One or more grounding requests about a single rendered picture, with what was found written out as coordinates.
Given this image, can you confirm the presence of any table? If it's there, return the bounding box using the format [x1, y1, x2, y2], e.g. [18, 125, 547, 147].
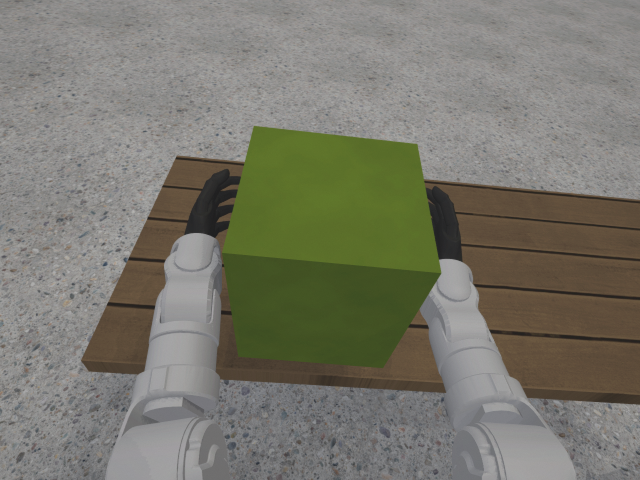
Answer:
[81, 155, 640, 405]

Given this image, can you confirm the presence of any robot left upper arm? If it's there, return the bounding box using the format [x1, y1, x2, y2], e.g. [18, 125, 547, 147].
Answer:
[107, 416, 230, 480]

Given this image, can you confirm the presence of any left robot hand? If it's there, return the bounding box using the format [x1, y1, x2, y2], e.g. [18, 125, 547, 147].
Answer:
[184, 169, 241, 238]

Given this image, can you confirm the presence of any carton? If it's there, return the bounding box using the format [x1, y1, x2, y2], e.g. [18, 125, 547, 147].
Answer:
[222, 126, 441, 368]

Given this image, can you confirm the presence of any robot left forearm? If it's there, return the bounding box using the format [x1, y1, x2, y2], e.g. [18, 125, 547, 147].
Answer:
[105, 233, 222, 480]

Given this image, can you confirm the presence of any robot right upper arm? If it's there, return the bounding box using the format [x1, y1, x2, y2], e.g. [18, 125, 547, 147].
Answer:
[452, 422, 576, 480]

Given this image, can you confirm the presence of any robot right forearm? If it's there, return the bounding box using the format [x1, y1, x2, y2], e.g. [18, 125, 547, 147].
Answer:
[420, 259, 577, 480]

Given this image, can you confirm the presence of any right robot hand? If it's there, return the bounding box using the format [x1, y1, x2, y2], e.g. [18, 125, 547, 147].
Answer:
[425, 186, 462, 262]

